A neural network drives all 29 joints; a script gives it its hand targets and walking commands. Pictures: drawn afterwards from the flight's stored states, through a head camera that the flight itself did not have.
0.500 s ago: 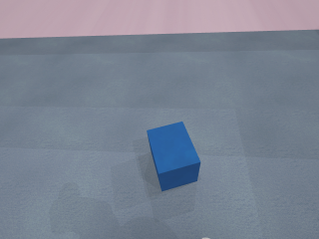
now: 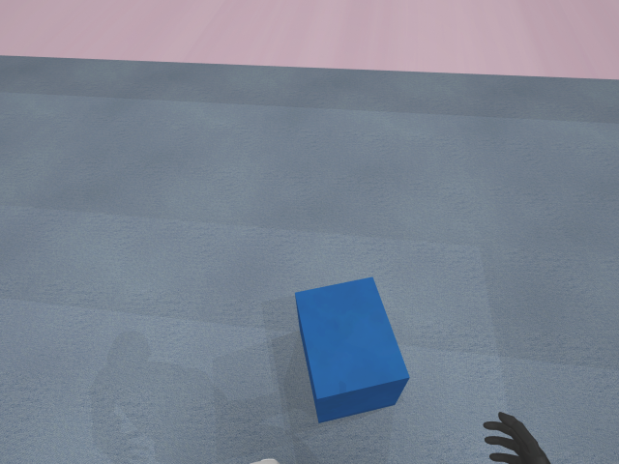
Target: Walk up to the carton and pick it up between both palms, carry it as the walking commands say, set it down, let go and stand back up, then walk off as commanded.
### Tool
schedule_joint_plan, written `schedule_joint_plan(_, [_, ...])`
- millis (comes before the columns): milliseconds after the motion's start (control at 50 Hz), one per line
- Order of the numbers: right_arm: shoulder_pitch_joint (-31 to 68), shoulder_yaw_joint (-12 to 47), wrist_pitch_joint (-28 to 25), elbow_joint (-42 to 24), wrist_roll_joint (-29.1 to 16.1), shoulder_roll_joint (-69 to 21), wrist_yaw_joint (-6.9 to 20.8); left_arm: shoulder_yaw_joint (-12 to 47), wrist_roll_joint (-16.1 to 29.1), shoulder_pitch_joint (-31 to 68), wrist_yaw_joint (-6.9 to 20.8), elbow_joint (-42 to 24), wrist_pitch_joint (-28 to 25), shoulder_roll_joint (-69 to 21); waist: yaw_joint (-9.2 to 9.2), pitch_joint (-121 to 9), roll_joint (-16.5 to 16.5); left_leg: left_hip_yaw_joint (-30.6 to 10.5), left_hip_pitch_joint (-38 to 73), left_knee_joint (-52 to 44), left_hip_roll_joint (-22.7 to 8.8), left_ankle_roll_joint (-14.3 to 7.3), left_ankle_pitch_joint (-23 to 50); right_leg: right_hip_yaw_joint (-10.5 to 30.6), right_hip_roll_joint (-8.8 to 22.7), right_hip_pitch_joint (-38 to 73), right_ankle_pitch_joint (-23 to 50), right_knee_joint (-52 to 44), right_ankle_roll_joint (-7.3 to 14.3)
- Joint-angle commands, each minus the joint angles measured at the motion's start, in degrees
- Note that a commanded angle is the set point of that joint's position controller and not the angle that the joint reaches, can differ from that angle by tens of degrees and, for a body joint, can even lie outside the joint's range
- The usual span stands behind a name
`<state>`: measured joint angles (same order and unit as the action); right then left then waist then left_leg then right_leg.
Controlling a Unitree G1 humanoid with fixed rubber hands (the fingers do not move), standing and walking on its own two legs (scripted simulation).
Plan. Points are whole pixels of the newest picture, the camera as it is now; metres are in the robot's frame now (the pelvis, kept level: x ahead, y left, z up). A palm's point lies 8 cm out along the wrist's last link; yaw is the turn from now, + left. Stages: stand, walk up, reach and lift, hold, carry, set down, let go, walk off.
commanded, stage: walk up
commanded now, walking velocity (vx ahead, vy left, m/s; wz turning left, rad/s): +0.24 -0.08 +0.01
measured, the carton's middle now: (345, 349) +0.51 +0.00 -0.63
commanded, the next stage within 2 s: none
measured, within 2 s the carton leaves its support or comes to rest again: neither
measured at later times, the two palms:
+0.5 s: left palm out of the picture +0.08 +0.20 -0.09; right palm out of the picture +0.08 -0.30 -0.12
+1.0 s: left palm out of the picture +0.01 +0.22 -0.13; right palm out of the picture -0.02 -0.29 -0.10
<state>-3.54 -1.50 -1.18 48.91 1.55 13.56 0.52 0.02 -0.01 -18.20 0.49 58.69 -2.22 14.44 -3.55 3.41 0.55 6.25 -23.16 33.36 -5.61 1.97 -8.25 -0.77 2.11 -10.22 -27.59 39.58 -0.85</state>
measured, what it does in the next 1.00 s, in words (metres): steps on the spot: right foot, then left foot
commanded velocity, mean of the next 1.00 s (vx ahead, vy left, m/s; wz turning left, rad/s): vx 0.01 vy -0.09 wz -0.01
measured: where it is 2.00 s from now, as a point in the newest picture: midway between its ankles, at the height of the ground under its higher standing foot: outside the picture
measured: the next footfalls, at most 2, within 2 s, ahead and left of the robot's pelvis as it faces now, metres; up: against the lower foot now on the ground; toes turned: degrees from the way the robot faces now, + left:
right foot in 0.28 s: +0.09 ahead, -0.12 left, +0.00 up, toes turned -3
left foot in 0.82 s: -0.02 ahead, +0.11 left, +0.00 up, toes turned +2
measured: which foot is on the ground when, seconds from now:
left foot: down 0.00-0.28, up 0.30-0.80, down 0.82-1.00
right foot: up 0.00-0.26, down 0.28-0.82, up 0.84-1.00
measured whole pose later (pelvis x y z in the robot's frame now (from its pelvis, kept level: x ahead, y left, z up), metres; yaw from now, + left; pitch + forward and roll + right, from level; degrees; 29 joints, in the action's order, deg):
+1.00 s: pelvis -0.05 -0.03 +0.01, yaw -3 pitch -2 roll -1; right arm -18.1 -1.7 3.0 49.0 1.5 12.7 -1.9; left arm 0.0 0.0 -11.3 0.8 56.8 3.3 14.2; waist -0.8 3.9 1.0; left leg 3.2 -10.9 31.6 -5.1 1.8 -19.1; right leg -2.7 -2.1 -22.4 -20.5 48.5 -0.9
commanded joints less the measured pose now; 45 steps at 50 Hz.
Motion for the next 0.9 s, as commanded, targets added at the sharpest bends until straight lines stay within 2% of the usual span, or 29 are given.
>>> schedule_joint_plan(0, [-22.41, -4.15, -1.11, 3.90, -0.59, 13.72, -1.49, -3.47, -0.55, -0.38, -1.10, -3.19, 0.87, 4.69, 6.53, -13.86, -10.43, -25.99, 34.02, -11.56, -24.92, -12.75, 40.06, 1.90, -0.33, -24.39, -7.50, 27.20, 0.43])
schedule_joint_plan(20, [-17.51, -3.99, -0.46, 2.19, -0.78, 12.44, -1.74, -3.92, -0.56, 0.56, -0.83, -3.26, 2.41, 4.50, 5.04, -5.42, -12.68, -22.22, 22.40, -11.62, -23.58, -11.91, 43.56, 2.55, 1.72, -23.20, -4.18, 29.03, -0.24])
schedule_joint_plan(60, [-9.69, -3.21, 0.24, -0.75, -0.91, 9.37, -2.70, -3.45, -0.41, 2.08, -0.28, -3.90, 3.83, 4.96, 3.74, -4.25, -13.28, -11.16, 19.40, -9.81, -18.72, -11.08, 56.73, 2.43, 2.54, -21.68, -1.81, 25.06, -2.91])
schedule_joint_plan(120, [-12.63, -3.72, 0.74, -0.96, 0.07, 10.32, -2.87, -3.37, -0.67, 3.45, 0.59, -4.43, 5.45, 4.47, 4.06, -8.44, -13.55, -9.86, 16.98, -10.01, -17.42, -11.53, 47.19, -0.28, 0.85, -14.49, -2.80, 16.96, -3.57])
schedule_joint_plan(200, [-7.88, -5.93, 2.94, -0.93, 0.03, 12.67, -3.54, -2.60, -0.73, 2.53, 1.51, -5.93, 6.82, 4.31, 0.80, -4.51, -17.89, -9.05, 6.64, -13.71, -19.92, -9.97, 15.55, -0.64, 3.05, -7.81, 3.24, 5.13, -1.52])
schedule_joint_plan(220, [-7.08, -5.95, 3.48, -1.26, 0.15, 12.55, -3.57, -2.61, -0.86, 2.03, 1.52, -6.09, 6.92, 3.71, 0.45, -3.49, -17.28, -9.44, 5.03, -11.71, -19.47, -10.41, 11.94, -1.74, 2.89, -5.73, 6.25, 0.20, -1.49])
schedule_joint_plan(240, [-5.15, -6.06, 4.15, -2.23, -0.49, 12.62, -3.39, -2.24, -0.69, -1.53, 1.54, -5.49, 6.27, 4.71, -2.04, -2.86, -17.17, -7.64, 2.87, -5.61, -18.15, -8.06, 16.91, -1.56, 1.57, -2.64, 11.15, -7.29, -0.93])
schedule_joint_plan(260, [-8.03, -5.12, 4.46, -2.18, -0.26, 9.93, -3.37, -2.78, -1.19, -1.82, 1.17, -5.18, 5.25, 5.79, -1.90, -5.87, -10.49, -5.85, 3.14, 0.60, -14.87, -6.84, 13.21, -0.09, 2.37, -0.21, 16.26, -13.48, 0.53])
schedule_joint_plan(280, [-12.57, -3.53, 4.97, -2.99, -0.30, 4.65, -3.23, -3.83, -1.86, -0.56, 1.13, -6.63, 4.37, 11.29, -1.20, -7.36, 13.03, 1.50, -2.27, 16.33, -3.21, -2.59, -14.92, 16.73, 16.38, -1.10, 32.38, -23.44, 4.39])
schedule_joint_plan(300, [-9.00, -2.62, 6.24, -4.69, -0.48, 3.75, -3.66, -4.38, -2.02, 2.02, 1.07, -7.36, 4.39, 15.31, -0.49, -4.06, 18.93, -0.68, -6.53, 25.90, 3.74, -1.10, -31.49, 22.51, 21.78, -4.93, 42.63, -23.67, 8.60])
schedule_joint_plan(340, [-7.13, -2.89, 7.08, -4.30, -0.88, 4.85, -3.31, -3.00, -2.38, 3.89, 0.02, -6.84, 4.21, 10.07, 0.79, -1.56, 10.77, -4.78, -5.24, 31.86, 2.65, -0.75, -25.43, 16.40, 15.10, -7.64, 30.62, -24.89, 8.39])
schedule_joint_plan(400, [-8.45, -2.62, 5.84, -1.48, -0.54, 4.44, -1.96, -2.19, -1.17, 4.96, -1.69, -5.26, 2.33, 6.86, 2.25, -4.81, 0.97, -6.46, -6.64, 28.40, 2.01, -0.38, -16.23, 14.33, 13.08, 1.46, 34.52, -23.69, 7.69])
schedule_joint_plan(420, [-10.93, -2.54, 5.85, -0.85, -0.66, 3.98, -1.63, -1.78, -0.98, 3.39, -1.70, -4.60, 1.53, 6.83, 2.31, -7.19, 2.20, -7.84, -4.79, 24.74, 2.57, -0.07, -15.55, 14.53, 11.92, 4.10, 35.39, -23.59, 4.21])
schedule_joint_plan(440, [-11.02, -2.52, 5.86, 0.11, -0.57, 4.14, -1.65, -2.13, -0.62, 2.82, -1.78, -4.08, 1.23, 6.91, 2.03, -7.13, 2.89, -6.72, -5.87, 23.80, 2.77, 0.41, -14.71, 13.73, 11.92, 6.76, 38.00, -23.37, 5.66])
schedule_joint_plan(460, [-12.41, -2.45, 5.85, 0.40, -1.03, 4.06, -1.47, -1.93, -0.49, 1.79, -1.74, -3.40, 0.84, 6.89, 1.63, -9.73, 2.89, -7.41, -2.98, 20.58, 2.63, 0.11, -14.85, 13.28, 11.35, 10.64, 42.39, -22.04, 3.52])
schedule_joint_plan(480, [-11.35, -2.50, 5.68, 0.72, -0.92, 4.55, -1.35, -1.87, -0.29, 2.69, -1.68, -3.89, 0.64, 5.95, 1.37, -11.96, 0.72, -7.25, -2.30, 18.63, 2.79, 0.03, -13.86, 10.94, 10.80, 11.65, 40.90, -22.06, 5.46])
schedule_joint_plan(540, [-9.55, -2.24, 5.52, -0.09, -1.02, 3.97, -1.65, -1.80, -0.42, 1.09, -1.65, -2.82, 0.75, 6.57, 0.01, -11.86, 4.53, -6.91, -0.60, 12.69, 3.31, 0.56, -17.58, 11.98, 10.46, 13.31, 42.25, -21.03, 7.43])
schedule_joint_plan(580, [-7.62, -1.93, 5.28, -1.59, -1.06, 3.81, -1.75, -2.94, -0.79, 1.15, -1.60, -2.46, 1.48, 7.82, -0.45, -11.05, 3.52, -5.19, 0.41, 9.10, 3.37, 0.73, -20.07, 10.93, 10.89, 12.26, 41.21, -21.32, 10.03])
schedule_joint_plan(640, [-10.07, -1.79, 5.11, -1.06, -1.02, 4.47, -2.01, -2.94, -1.07, 4.62, -1.50, -3.31, 2.45, 8.40, 1.03, -9.06, 9.02, -3.22, 6.15, 7.33, 3.04, 0.20, -19.00, 9.12, 9.41, 2.94, 21.93, -25.05, 9.56])
schedule_joint_plan(680, [-11.75, -1.90, 5.51, -0.64, -0.92, 4.28, -1.92, -2.94, -1.62, 5.78, -1.32, -4.00, 3.08, 8.17, 2.18, -7.26, 4.84, -2.48, 8.59, 5.99, 3.78, -0.13, -17.94, 12.21, 10.20, -3.82, 8.53, -28.14, 9.39])
schedule_joint_plan(700, [-12.87, -2.27, 5.05, -0.68, -1.12, 5.30, -2.28, -3.97, -1.53, 8.06, -0.83, -4.39, 3.90, 9.77, 3.32, -5.87, 6.59, -1.19, 10.45, 2.40, 3.04, -1.43, -16.02, 8.34, 8.10, -5.71, 5.96, -26.47, 8.78])
schedule_joint_plan(720, [-13.70, -1.69, 4.96, 0.26, -0.89, 4.13, -2.03, -3.19, -1.50, 6.97, -0.98, -3.77, 3.73, 8.85, 3.39, -6.03, 1.82, -1.48, 11.78, -2.48, 4.03, -1.23, -14.25, 12.41, 10.13, -5.31, 3.79, -27.59, 8.37])
schedule_joint_plan(760, [-17.10, -1.97, 4.16, 1.14, -0.59, 4.88, -2.45, -3.40, -0.69, 8.11, -0.66, -4.33, 4.57, 8.61, 5.20, -3.60, 3.85, -0.74, 15.38, -9.48, 2.53, -1.83, -9.56, 8.50, 6.44, -9.36, -0.52, -24.69, 6.41])
schedule_joint_plan(780, [-17.94, -1.80, 3.94, 1.91, -0.28, 6.25, -2.28, -2.34, -0.61, 8.81, -0.41, -5.00, 4.77, 6.37, 5.16, -1.78, -4.10, -5.85, 14.48, -14.36, -1.34, -2.55, -15.34, 7.46, 4.85, -11.80, 0.17, -21.40, 4.86])
schedule_joint_plan(800, [-20.55, -3.52, 3.87, 1.98, 0.89, 12.13, -2.91, -2.64, -0.77, 9.17, 0.03, -6.97, 5.13, 6.57, 7.06, -0.77, -10.01, -19.61, 16.64, -21.24, -12.95, -7.14, -26.21, 1.32, -1.19, -22.72, -2.94, -10.42, 1.27])
schedule_joint_plan(820, [-17.94, -4.38, 3.59, 1.10, 0.95, 15.23, -3.18, -3.29, -1.16, 11.24, 0.30, -7.65, 5.58, 5.76, 6.28, 3.81, -18.81, -31.07, 10.39, -28.60, -22.99, -10.24, -34.72, -0.31, -2.95, -27.42, 1.77, 5.16, -0.44])
schedule_joint_plan(840, [-16.69, -4.62, 3.52, 0.66, 0.56, 14.06, -3.44, -4.35, -1.07, 11.45, 0.88, -7.84, 5.75, 7.12, 5.10, 4.54, -15.32, -30.67, 4.89, -29.95, -21.24, -11.01, -37.50, 2.27, -0.88, -24.08, 2.81, 11.02, -0.58])
schedule_joint_plan(860, [-10.20, -2.90, 3.13, -0.33, 0.53, 10.43, -3.03, -3.67, -0.67, 8.99, 0.90, -5.98, 5.78, 4.98, 2.07, 6.46, -16.46, -23.61, -2.76, -28.24, -16.45, -8.32, -31.91, 2.34, -1.03, -16.86, 5.73, 12.82, -0.44])
schedule_joint_plan(880, [-7.58, -2.73, 2.72, -1.53, 0.60, 10.07, -2.85, -3.29, -1.18, 6.14, 1.40, -4.39, 5.51, 5.00, 1.00, 3.37, -14.95, -19.47, -1.29, -28.05, -13.91, -8.27, -29.58, 0.29, -2.32, -14.55, 7.76, 14.82, -0.28])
